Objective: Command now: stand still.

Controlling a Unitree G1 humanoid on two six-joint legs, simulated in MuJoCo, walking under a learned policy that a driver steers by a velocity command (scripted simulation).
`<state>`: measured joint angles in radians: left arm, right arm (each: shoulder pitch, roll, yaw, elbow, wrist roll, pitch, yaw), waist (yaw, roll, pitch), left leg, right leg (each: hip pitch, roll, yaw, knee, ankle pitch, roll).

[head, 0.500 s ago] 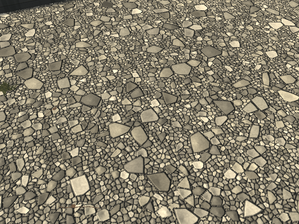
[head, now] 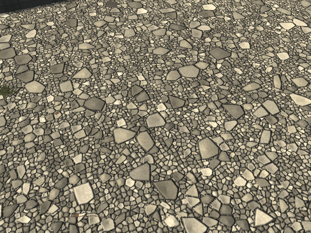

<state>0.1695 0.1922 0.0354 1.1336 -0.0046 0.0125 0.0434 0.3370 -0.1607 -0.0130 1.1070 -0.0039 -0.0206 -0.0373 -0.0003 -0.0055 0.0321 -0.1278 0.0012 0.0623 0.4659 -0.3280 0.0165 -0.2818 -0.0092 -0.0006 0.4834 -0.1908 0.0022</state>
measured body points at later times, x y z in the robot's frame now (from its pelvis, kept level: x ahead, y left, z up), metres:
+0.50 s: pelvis +0.00 +0.00 +0.00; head +0.02 +0.01 +0.45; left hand +0.04 +0.25 -0.16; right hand -0.03 -0.22 -0.16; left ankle -0.05 +0.10 -0.74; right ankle +0.04 -0.12 -0.74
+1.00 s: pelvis +0.04 -0.01 +0.00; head +0.05 -0.02 +0.45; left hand +0.09 +0.24 -0.14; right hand -0.03 -0.25 -0.15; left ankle -0.05 +0.11 -0.74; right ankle +0.05 -0.13 -0.70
